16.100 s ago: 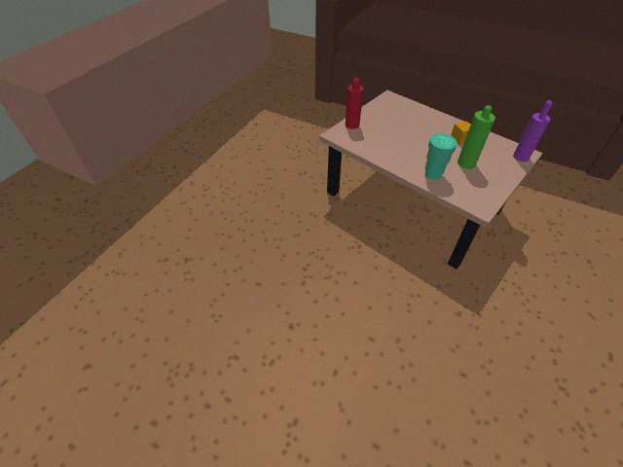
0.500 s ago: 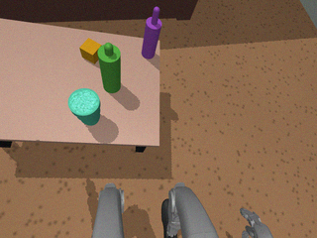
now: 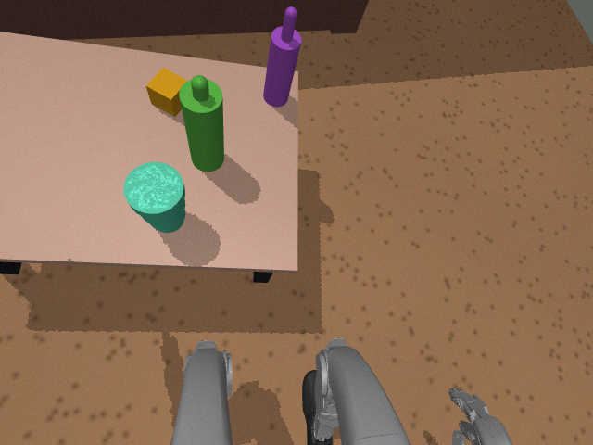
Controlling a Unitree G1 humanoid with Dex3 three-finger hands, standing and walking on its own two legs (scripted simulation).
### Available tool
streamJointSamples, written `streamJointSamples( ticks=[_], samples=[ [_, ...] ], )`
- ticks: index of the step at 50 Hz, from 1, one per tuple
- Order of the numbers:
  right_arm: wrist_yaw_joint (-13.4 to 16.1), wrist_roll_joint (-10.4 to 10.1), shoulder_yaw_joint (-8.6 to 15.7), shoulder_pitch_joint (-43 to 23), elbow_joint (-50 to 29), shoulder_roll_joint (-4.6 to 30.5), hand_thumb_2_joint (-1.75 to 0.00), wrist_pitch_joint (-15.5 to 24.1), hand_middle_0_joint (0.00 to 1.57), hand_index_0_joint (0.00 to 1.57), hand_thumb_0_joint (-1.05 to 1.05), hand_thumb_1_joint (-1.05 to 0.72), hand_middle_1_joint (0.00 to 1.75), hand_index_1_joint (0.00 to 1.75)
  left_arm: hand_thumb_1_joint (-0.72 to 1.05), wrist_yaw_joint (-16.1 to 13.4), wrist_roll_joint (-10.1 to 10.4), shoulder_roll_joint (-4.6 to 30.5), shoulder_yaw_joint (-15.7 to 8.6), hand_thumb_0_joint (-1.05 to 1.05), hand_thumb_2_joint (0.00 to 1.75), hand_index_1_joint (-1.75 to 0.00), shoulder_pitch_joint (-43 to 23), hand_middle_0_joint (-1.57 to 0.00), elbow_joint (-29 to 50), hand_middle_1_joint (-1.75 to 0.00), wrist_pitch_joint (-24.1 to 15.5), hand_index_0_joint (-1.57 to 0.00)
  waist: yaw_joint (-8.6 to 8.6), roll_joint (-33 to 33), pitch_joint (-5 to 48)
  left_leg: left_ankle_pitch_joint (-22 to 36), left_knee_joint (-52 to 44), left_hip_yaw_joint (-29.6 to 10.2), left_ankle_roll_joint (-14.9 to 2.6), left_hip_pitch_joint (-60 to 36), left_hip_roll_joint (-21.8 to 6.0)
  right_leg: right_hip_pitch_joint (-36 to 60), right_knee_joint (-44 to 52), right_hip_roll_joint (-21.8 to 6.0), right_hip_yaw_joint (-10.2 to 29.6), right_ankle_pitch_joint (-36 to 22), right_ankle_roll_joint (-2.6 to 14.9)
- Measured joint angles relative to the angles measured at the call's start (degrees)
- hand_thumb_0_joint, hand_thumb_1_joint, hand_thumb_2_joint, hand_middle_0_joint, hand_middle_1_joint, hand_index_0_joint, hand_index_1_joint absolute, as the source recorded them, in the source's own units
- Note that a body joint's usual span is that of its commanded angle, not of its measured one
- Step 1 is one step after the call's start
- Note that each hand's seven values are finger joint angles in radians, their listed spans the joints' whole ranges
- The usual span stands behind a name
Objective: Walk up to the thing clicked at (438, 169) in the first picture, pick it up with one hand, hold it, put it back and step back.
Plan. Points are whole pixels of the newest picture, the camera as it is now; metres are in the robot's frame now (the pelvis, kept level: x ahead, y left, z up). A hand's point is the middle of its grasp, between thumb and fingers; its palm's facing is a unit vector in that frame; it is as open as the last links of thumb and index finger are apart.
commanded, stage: approach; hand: left
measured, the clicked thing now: (162, 204) +0.49 +0.21 -0.23
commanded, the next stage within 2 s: close in in 0.42 s
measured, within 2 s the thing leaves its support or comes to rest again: neither
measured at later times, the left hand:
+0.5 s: hand (75, 207) +0.45 +0.32 -0.16, palm faces +0.18 -0.98 +0.06, open 17.8 cm
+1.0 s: hand (139, 206) +0.47 +0.24 -0.20, palm faces +0.22 -0.98 -0.01, open 17.7 cm
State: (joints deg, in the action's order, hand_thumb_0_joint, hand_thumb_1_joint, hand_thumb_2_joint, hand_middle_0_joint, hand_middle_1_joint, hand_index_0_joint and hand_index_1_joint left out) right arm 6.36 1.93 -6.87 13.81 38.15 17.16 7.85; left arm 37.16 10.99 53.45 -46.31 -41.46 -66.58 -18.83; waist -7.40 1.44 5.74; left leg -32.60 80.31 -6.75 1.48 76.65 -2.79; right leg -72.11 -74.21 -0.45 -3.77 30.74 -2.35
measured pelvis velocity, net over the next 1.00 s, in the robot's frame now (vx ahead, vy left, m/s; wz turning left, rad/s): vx -0.06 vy -0.01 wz -0.05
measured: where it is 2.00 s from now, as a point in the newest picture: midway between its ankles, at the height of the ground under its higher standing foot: (264, 434)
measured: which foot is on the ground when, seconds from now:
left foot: down 0.00-1.00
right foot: down 0.00-1.00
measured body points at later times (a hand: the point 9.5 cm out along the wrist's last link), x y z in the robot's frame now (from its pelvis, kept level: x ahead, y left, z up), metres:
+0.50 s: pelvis -0.04 +0.00 -0.16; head +0.19 +0.06 +0.23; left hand +0.44 +0.37 -0.16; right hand +0.06 -0.27 -0.26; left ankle +0.03 +0.12 -0.60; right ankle +0.03 -0.15 -0.60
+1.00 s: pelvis -0.06 -0.01 -0.22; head +0.15 +0.02 +0.18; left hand +0.45 +0.29 -0.20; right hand -0.01 -0.28 -0.33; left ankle +0.03 +0.12 -0.60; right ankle +0.03 -0.15 -0.60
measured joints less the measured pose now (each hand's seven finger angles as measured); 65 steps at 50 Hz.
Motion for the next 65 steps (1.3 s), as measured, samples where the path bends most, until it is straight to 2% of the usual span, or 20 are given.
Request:
streamJointSamples(
  ticks=[5, 11, 18, 23, 26, 31, 36, 40, 43, 48, 53, 65],
  samples=[
    [-0.45, 0.05, 0.27, -0.08, -0.41, 0.60, -0.89, 0.61, 0.20, 0.21, 0.01, -0.88, 0.30, 0.30, -0.57, -0.71, 0.68, -1.03, 2.02, -0.02, 0.02, -0.05, -0.44, -0.04, -2.40, -0.06, -1.96, -0.05, 0.07, 0.00, 0.84, -0.67, 2.38, 0.07, -0.11, 2.94, 0.16, -3.05, -2.58, -0.11, 0.22, 0.75, -0.02],
    [-1.81, 0.76, 0.33, -0.99, -0.60, 1.51, -0.89, 1.11, 0.20, 0.21, 0.01, -0.87, 0.30, 0.30, -0.60, -1.36, 1.11, -3.56, 3.96, -0.01, 0.01, -0.05, -1.46, -0.03, -4.36, -0.06, -6.58, -0.05, -0.46, 0.00, 2.13, -2.74, 9.94, -0.09, -0.17, 11.31, 0.63, -11.56, -10.51, -0.37, 0.55, 3.09, -0.05],
    [-3.86, 2.59, 0.13, -3.27, -0.45, 0.88, -0.89, 0.39, 0.20, 0.21, 0.01, -0.88, 0.30, 0.30, -0.61, -2.90, -0.51, -7.05, 2.73, -0.02, 0.03, -0.06, -3.83, -0.02, -3.78, -0.07, -10.82, -0.04, -1.91, 0.53, 2.22, -5.76, 22.18, -0.52, 0.14, 22.93, 1.03, -23.44, -23.19, -0.31, 1.08, 6.31, -0.07],
    [-5.25, 3.97, 0.04, -4.51, -0.23, -0.35, -0.90, -1.06, 0.20, 0.21, 0.01, -0.89, 0.30, 0.30, -0.60, -5.92, -2.59, -9.26, 3.27, -0.02, 0.05, -0.07, -6.55, -0.02, -3.01, -0.08, -11.63, -0.03, -2.60, 0.38, 1.72, -6.75, 29.68, -0.87, 0.46, 29.87, 1.44, -30.56, -31.09, -0.29, 1.42, 7.56, -0.16],
    [-6.11, 4.55, 0.16, -4.76, -0.17, -1.01, -0.90, -2.10, 0.20, 0.21, 0.01, -0.89, 0.30, 0.30, -0.61, -8.50, -3.84, -10.68, 4.85, -0.02, 0.06, -0.08, -8.46, -0.02, -3.29, -0.08, -11.66, -0.02, -2.78, -0.04, 1.59, -6.83, 33.38, -0.97, 0.58, 33.41, 1.67, -34.24, -35.02, -0.23, 1.72, 7.78, -0.41],
    [-7.63, 4.73, 0.30, -4.53, -0.54, -1.57, -0.90, -4.00, 0.20, 0.21, 0.01, -0.90, 0.30, 0.30, -0.61, -13.19, -6.23, -12.85, 6.33, -0.02, 0.06, -0.08, -10.07, -0.02, -4.02, -0.08, -11.86, -0.03, -3.35, -0.99, 1.16, -6.62, 38.59, -0.96, 0.73, 38.30, 1.79, -39.52, -40.53, 0.14, 2.34, 7.53, -0.67],
    [-8.78, 4.57, 0.74, -3.45, -0.64, -1.84, -0.90, -6.20, 0.20, 0.21, 0.01, -0.90, 0.30, 0.30, -0.61, -18.88, -7.86, -15.47, 6.47, -0.02, 0.04, -0.08, -11.00, -0.03, -2.08, -0.08, -11.88, -0.04, -3.59, -1.43, 0.54, -6.25, 42.54, -1.07, 1.07, 41.82, 1.88, -43.44, -44.79, 0.51, 2.75, 7.10, -0.80],
    [-9.05, 4.31, 1.59, -2.67, -0.28, -2.08, -0.90, -7.86, 0.20, 0.21, 0.01, -0.91, 0.30, 0.30, -0.60, -23.42, -8.93, -17.21, 7.55, -0.02, 0.03, -0.07, -11.09, -0.03, 0.69, -0.08, -10.92, -0.05, -3.42, -1.73, 0.24, -5.97, 44.10, -1.20, 1.30, 43.07, 1.97, -44.89, -46.52, 0.66, 2.85, 6.81, -0.79],
    [-8.97, 3.81, 2.34, -2.23, -0.02, -2.11, -0.90, -8.78, 0.20, 0.21, 0.01, -0.91, 0.30, 0.30, -0.60, -25.53, -9.43, -18.16, 9.25, -0.02, 0.03, -0.07, -10.75, -0.03, 2.34, -0.08, -9.98, -0.05, -3.26, -2.05, 0.48, -5.81, 44.18, -1.13, 1.26, 43.17, 1.97, -45.06, -46.69, 0.67, 2.93, 6.66, -0.78],
    [-8.66, 2.62, 3.16, -1.58, -0.23, -1.70, -0.90, -9.53, 0.20, 0.21, 0.01, -0.91, 0.30, 0.30, -0.61, -26.87, -8.75, -19.64, 11.95, -0.02, 0.02, -0.06, -9.92, -0.03, 4.21, -0.08, -8.62, -0.06, -3.06, -2.34, 1.46, -5.76, 42.99, -0.91, 1.04, 42.27, 1.80, -44.22, -45.50, 0.69, 2.98, 6.55, -0.69],
    [-8.55, 1.94, 3.81, -1.25, -0.89, -0.98, -0.90, -9.68, 0.20, 0.21, 0.01, -0.91, 0.30, 0.30, -0.61, -28.13, -8.11, -21.31, 13.66, -0.02, 0.01, -0.05, -9.19, -0.04, 4.93, -0.07, -8.42, -0.06, -2.87, -2.20, 2.42, -5.91, 41.53, -0.76, 1.02, 41.24, 1.68, -43.15, -43.99, 0.62, 2.94, 6.70, -0.53],
    [-9.22, 2.50, 5.01, -3.30, -0.93, -0.60, -0.90, -9.67, 0.20, 0.20, 0.01, -0.92, 0.30, 0.30, -0.61, -32.38, -9.44, -25.17, 16.35, -0.02, 0.00, -0.03, -7.63, -0.05, 7.46, -0.05, -10.53, -0.07, -2.39, -1.40, 2.13, -6.75, 40.89, -0.65, 1.13, 40.55, 1.98, -42.31, -43.57, 0.15, 2.92, 7.87, -0.38]
  ],
)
